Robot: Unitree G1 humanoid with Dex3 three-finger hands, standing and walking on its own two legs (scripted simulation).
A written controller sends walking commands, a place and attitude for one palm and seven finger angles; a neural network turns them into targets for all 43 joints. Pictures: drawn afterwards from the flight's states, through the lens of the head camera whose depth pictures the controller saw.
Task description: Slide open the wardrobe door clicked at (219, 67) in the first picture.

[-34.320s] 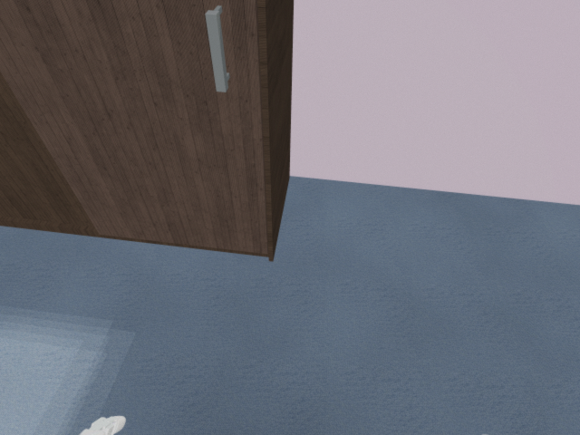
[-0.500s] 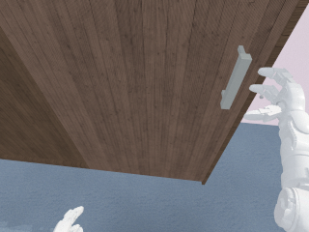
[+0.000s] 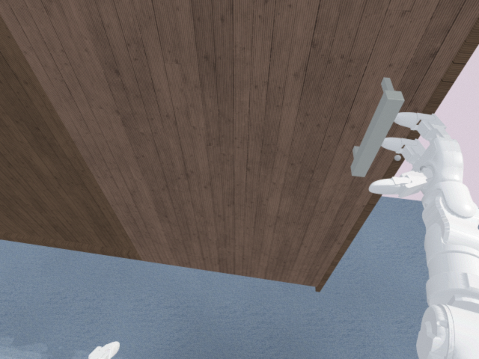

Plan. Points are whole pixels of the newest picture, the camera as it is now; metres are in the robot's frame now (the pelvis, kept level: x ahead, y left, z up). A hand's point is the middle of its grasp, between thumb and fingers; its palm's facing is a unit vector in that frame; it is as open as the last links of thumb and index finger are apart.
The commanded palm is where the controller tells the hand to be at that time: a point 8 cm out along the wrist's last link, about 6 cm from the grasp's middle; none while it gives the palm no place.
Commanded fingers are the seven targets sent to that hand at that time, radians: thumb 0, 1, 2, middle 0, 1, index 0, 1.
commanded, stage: feel for the door with the fingertips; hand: right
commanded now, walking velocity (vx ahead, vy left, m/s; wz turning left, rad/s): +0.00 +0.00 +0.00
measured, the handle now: (371, 130) +0.50 -0.17 +0.14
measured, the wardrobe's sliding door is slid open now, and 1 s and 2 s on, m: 0.00 0.00 0.00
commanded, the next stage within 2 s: slide the fingers in behind the handle in 0.46 s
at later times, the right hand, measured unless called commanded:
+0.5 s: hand (394, 147) +0.46 -0.20 +0.14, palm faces +0.05 +1.00 +0.02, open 13.8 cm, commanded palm +0.43 -0.25 +0.14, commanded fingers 0.00 0.50 -0.30 0.30 1.20 0.30 1.20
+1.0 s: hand (389, 153) +0.44 -0.19 +0.14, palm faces +0.03 +1.00 +0.02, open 14.0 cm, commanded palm +0.41 -0.23 +0.14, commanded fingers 0.00 0.50 -0.30 0.30 1.20 0.30 1.20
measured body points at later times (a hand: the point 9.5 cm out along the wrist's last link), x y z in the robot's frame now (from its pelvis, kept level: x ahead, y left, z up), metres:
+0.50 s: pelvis +0.00 +0.00 +0.00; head +0.04 +0.00 +0.44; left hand +0.07 +0.27 -0.11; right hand +0.45 -0.25 +0.14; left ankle -0.02 +0.13 -0.72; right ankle +0.02 -0.11 -0.72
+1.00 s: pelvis +0.00 +0.00 +0.00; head +0.02 +0.00 +0.45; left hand +0.07 +0.26 -0.11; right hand +0.43 -0.24 +0.14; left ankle -0.02 +0.13 -0.72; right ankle +0.02 -0.11 -0.72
